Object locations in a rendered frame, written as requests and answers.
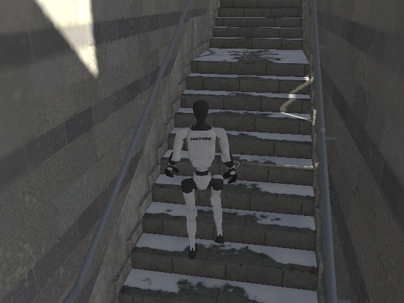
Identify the robot right hand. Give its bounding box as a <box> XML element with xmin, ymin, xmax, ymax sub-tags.
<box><xmin>223</xmin><ymin>172</ymin><xmax>237</xmax><ymax>184</ymax></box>

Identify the robot left upper arm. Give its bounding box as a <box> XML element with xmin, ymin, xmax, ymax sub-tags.
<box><xmin>171</xmin><ymin>128</ymin><xmax>188</xmax><ymax>162</ymax></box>

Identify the right robot forearm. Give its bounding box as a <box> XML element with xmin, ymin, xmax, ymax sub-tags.
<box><xmin>225</xmin><ymin>153</ymin><xmax>237</xmax><ymax>175</ymax></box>

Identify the robot left hand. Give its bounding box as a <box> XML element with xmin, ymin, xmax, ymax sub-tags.
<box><xmin>165</xmin><ymin>165</ymin><xmax>179</xmax><ymax>177</ymax></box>

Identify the robot right shin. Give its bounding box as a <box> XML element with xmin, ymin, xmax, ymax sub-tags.
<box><xmin>213</xmin><ymin>196</ymin><xmax>222</xmax><ymax>236</ymax></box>

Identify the robot right upper arm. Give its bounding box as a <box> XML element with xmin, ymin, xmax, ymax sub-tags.
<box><xmin>214</xmin><ymin>128</ymin><xmax>231</xmax><ymax>162</ymax></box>

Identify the left robot forearm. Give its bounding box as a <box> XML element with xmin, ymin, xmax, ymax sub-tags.
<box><xmin>166</xmin><ymin>152</ymin><xmax>177</xmax><ymax>170</ymax></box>

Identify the left robot thigh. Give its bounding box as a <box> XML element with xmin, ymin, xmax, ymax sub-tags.
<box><xmin>181</xmin><ymin>177</ymin><xmax>197</xmax><ymax>220</ymax></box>

